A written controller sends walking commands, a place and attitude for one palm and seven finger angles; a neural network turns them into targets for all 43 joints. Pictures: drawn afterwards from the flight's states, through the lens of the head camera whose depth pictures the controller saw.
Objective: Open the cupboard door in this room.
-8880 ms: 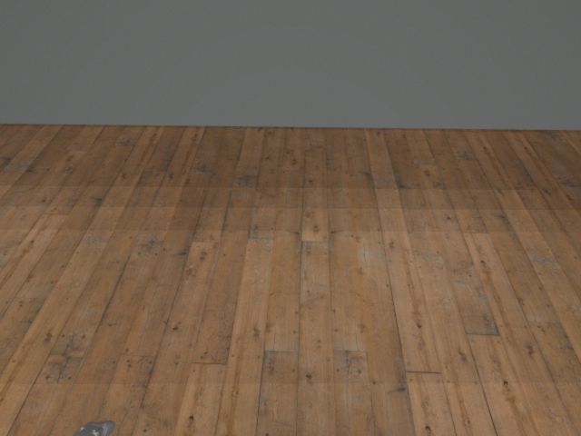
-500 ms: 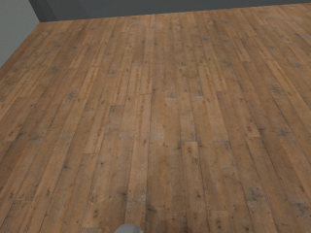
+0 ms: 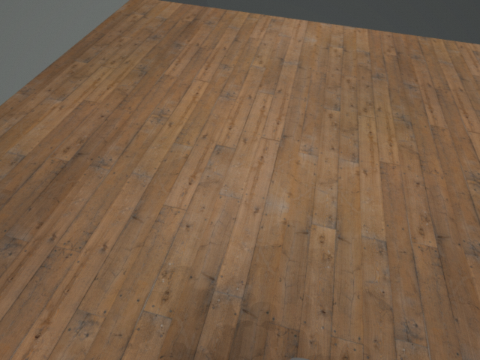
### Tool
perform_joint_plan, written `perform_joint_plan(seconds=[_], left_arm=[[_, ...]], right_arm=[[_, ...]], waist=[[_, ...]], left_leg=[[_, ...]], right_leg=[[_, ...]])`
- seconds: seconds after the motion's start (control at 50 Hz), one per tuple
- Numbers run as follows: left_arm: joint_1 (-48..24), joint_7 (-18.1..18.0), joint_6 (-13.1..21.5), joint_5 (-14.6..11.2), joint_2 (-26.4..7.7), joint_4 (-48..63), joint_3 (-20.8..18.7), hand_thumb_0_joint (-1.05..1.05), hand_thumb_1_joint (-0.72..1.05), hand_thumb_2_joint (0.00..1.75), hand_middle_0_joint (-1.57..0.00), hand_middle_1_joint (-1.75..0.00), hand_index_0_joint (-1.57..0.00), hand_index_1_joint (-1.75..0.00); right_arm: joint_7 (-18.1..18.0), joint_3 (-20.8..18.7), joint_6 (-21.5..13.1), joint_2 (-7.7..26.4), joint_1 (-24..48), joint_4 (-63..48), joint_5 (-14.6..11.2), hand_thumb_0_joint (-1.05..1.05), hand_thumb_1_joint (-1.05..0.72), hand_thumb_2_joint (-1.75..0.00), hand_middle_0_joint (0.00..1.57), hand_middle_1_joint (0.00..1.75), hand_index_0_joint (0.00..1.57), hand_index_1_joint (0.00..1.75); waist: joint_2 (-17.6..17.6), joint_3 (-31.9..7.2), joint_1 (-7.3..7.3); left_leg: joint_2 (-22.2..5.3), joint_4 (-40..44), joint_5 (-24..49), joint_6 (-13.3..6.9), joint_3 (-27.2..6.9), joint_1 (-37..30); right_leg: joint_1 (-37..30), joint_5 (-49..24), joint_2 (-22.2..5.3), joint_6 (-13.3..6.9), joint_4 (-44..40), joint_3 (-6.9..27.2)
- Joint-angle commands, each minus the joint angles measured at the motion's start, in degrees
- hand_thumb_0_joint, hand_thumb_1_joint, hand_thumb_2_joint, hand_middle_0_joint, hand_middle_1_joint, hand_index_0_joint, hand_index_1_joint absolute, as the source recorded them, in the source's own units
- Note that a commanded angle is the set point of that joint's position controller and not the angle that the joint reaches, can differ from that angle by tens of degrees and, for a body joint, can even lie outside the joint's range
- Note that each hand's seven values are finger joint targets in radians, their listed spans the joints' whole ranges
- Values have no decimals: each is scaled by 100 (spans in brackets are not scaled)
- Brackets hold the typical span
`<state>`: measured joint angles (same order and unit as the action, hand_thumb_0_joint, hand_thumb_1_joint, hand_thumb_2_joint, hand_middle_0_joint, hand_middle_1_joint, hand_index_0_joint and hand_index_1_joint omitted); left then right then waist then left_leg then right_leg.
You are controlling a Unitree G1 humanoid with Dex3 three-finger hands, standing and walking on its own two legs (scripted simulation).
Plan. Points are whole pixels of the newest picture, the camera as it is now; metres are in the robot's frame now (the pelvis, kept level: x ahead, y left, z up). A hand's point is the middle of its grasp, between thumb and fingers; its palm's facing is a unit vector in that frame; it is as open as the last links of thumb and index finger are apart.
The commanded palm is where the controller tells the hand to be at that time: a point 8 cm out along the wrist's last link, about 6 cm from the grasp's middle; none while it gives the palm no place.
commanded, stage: turn or walk to find it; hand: left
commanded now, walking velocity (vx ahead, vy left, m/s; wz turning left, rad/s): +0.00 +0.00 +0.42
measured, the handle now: out of the picture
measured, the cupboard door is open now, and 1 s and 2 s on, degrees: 0 0 0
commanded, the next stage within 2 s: stand and wait in 1.94 s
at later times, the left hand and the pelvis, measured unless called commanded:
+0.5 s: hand out of the picture -0.02 +0.16 -0.16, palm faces +0.25 -0.94 -0.25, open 7.4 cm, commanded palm none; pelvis -0.04 -0.03 +0.00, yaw +14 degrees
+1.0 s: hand out of the picture -0.08 +0.22 -0.16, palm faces +0.44 -0.86 -0.27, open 7.4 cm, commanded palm none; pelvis -0.07 -0.01 +0.00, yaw +25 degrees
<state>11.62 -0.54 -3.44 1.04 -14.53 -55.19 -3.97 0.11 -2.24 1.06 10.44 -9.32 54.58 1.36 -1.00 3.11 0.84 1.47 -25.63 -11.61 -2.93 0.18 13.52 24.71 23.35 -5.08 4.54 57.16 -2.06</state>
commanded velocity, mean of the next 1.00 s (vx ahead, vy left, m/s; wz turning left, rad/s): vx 0.00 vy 0.00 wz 0.42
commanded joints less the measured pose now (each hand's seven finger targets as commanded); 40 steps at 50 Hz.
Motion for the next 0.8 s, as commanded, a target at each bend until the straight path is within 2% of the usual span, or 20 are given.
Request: perform_joint_plan(seconds=[0.0, 0.08, 0.14, 0.16, 0.18, 0.2, 0.22, 0.26, 0.28, 0.34, 0.5, 0.56, 0.58, 0.6, 0.62, 0.64, 0.66, 0.7, 0.74, 0.78], left_arm=[[-256, -46, 150, -21, -273, 545, -19, 0, 90, 90, -20, -30, -20, -30], [-204, -71, 195, -58, -205, 592, 1, 0, 90, 90, -20, -30, -20, -30], [318, -97, 267, -68, -273, 485, -23, 0, 90, 90, -20, -30, -20, -30], [461, -125, 319, -38, -476, 459, -66, 0, 90, 90, -20, -30, -20, -30], [545, -172, 365, 43, -934, 474, -159, 0, 90, 90, -20, -30, -20, -30], [398, -167, 328, 44, -1179, 614, -171, 0, 90, 90, -20, -30, -20, -30], [197, -190, 359, 3, -1008, 663, -202, 0, 90, 90, -20, -30, -20, -30], [-298, -158, 366, -5, -648, 741, -80, 0, 90, 90, -20, -30, -20, -30], [-415, -146, 391, -5, -532, 759, -36, 0, 90, 90, -20, -30, -20, -30], [-155, -160, 426, 17, -514, 676, -40, 0, 90, 90, -20, -30, -20, -30], [513, -130, 360, 90, -925, 284, -170, 0, 90, 90, -20, -30, -20, -30], [317, -119, 299, 29, -979, 252, -191, 0, 90, 90, -20, -30, -20, -30], [336, -98, 254, -28, -833, 300, -159, 0, 90, 90, -20, -30, -20, -30], [419, -65, 215, -54, -491, 434, -105, 0, 90, 90, -20, -30, -20, -30], [132, -65, 184, -10, -282, 626, -3, 0, 90, 90, -20, -30, -20, -30], [-241, -126, 100, 2, -325, 586, -14, 0, 90, 90, -20, -30, -20, -30], [-372, -95, 92, -19, -391, 555, -56, 0, 90, 90, -20, -30, -20, -30], [-107, -10, 132, -8, -376, 351, -73, 0, 90, 90, -20, -30, -20, -30], [44, -3, 144, -7, -374, 273, -53, 0, 90, 90, -20, -30, -20, -30], [-39, -16, 141, -14, -372, 326, -47, 0, 90, 90, -20, -30, -20, -30]], right_arm=[[-86, -349, -28, 1241, -394, -252, -3, 0, -90, -90, 20, 30, 20, 30], [-72, -380, 12, 1249, -349, -309, 25, 0, -90, -90, 20, 30, 20, 30], [-52, -395, 27, 1177, -219, -382, -19, 0, -90, -90, 20, 30, 20, 30], [-26, -381, 25, 977, -254, -395, -59, 0, -90, -90, 20, 30, 20, 30], [10, -314, 16, 625, -326, -498, -100, 0, -90, -90, 20, 30, 20, 30], [11, -344, 52, 674, -187, -608, -52, 0, -90, -90, 20, 30, 20, 30], [0, -398, 159, 835, -93, -533, 15, 0, -90, -90, 20, 30, 20, 30], [56, -417, 213, 804, -306, -289, 8, 0, -90, -90, 20, 30, 20, 30], [79, -396, 218, 727, -514, -188, 9, 0, -90, -90, 20, 30, 20, 30], [88, -359, 226, 688, -516, -150, -4, 0, -90, -90, 20, 30, 20, 30], [52, -194, 103, 562, 167, -290, -96, 0, -90, -90, 20, 30, 20, 30], [30, -196, 35, 649, -339, -159, -88, 0, -90, -90, 20, 30, 20, 30], [39, -246, -17, 899, -509, -122, -77, 0, -90, -90, 20, 30, 20, 30], [35, -366, -58, 1450, -599, -173, -37, 0, -90, -90, 20, 30, 20, 30], [13, -434, -13, 1776, -885, -136, -38, 0, -90, -90, 20, 30, 20, 30], [-69, -415, -37, 1638, -945, -17, -14, 0, -90, -90, 20, 30, 20, 30], [-112, -368, -16, 1500, -662, -73, -7, 0, -90, -90, 20, 30, 20, 30], [-130, -261, -59, 1251, -162, -227, -14, 0, -90, -90, 20, 30, 20, 30], [-122, -261, -91, 1219, -125, -260, -34, 0, -90, -90, 20, 30, 20, 30], [-113, -266, -86, 1203, -265, -245, -36, 0, -90, -90, 20, 30, 20, 30]], waist=[[866, -454, -288], [998, -530, -245], [774, -741, 23], [339, -785, 81], [-995, -760, 118], [-1240, -463, 159], [-1446, -262, 116], [-663, 119, -193], [-634, 57, -289], [-803, -72, -187], [-1139, -382, 225], [-982, -619, -101], [-323, -735, -211], [1261, -816, -256], [1749, -700, -431], [1862, -629, -547], [1567, -328, -436], [1031, -250, -146], [854, -374, -120], [836, -381, -178]], left_leg=[[-1525, 763, 1381, -736, -1696, -700], [-1381, 597, 1577, -686, -1975, -282], [-1055, 187, 1234, -405, -1904, 228], [-743, -212, 625, -113, -1641, 845], [-2, -1259, -751, 293, -810, 1966], [250, -2512, -1986, 440, -407, 2013], [11, -3336, -1995, 415, -648, 1940], [-146, -4244, -1295, 463, -537, 1923], [-166, -4375, -1014, 530, -426, 1923], [-276, -4229, -910, 664, -230, 1811], [-286, -1802, -1632, 641, 309, 1064], [-214, -229, -406, 554, 512, -20], [-459, 358, 349, 440, 222, -793], [-1761, 600, 1672, -34, -1405, -1560], [-2484, 655, 2667, -626, -1966, -1244], [-2314, 772, 2348, -658, -1951, -800], [-2080, 797, 1877, -657, -1812, -538], [-1692, 773, 1750, -540, -1305, -463], [-1506, 754, 1964, -522, -1080, -605], [-1467, 770, 1959, -557, -1185, -650]], right_leg=[[304, 229, 73, 20, -523, 74], [-422, 186, 281, -80, -1487, 24], [-1525, -834, 325, -139, -3097, -60], [-2243, -1101, -73, -249, -3742, 273], [-2821, -939, -1384, -730, -4144, 1625], [-1999, -1295, -2286, -1257, -4341, 2051], [-1345, -1135, -2132, -1342, -4421, 1976], [-1008, -1262, -1500, -1164, -4238, 1062], [-1164, -1621, -1259, -1063, -4093, 618], [-1416, -2141, -1258, -1078, -3973, 292], [-2115, -3622, -1536, -1268, -3313, 139], [-1734, -3301, -1353, -824, -2667, -304], [-1122, -2598, -1131, -523, -2070, -550], [232, -405, -457, -132, -995, -826], [620, 1376, -194, -41, -146, -561], [586, 1237, -206, -63, 335, -59], [702, 859, -204, -93, 638, 57], [648, 173, -206, -51, 752, 53], [555, -46, -147, 6, 646, 46], [499, -63, -86, 31, 422, 64]])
